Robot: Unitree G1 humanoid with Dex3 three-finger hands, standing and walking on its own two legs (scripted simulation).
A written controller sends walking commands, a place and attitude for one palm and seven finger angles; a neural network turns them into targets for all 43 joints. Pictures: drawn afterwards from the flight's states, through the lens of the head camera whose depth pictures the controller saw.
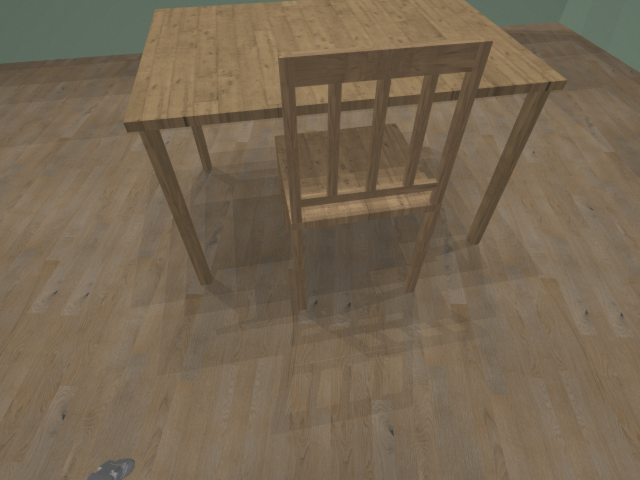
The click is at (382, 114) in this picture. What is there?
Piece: chair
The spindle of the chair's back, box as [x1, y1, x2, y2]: [365, 79, 390, 190]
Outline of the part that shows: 390,79 377,80 365,182 366,190 375,189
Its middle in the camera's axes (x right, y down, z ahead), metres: +0.13 -0.24 +0.93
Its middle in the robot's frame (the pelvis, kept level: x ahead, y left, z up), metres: +0.86 -0.09 -0.06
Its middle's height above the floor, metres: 0.70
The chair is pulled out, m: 0.00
